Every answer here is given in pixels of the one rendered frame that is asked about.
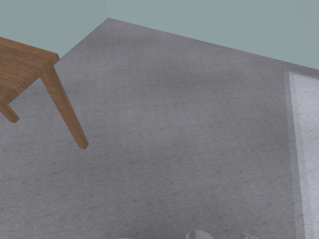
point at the table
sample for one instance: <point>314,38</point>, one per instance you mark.
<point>20,66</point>

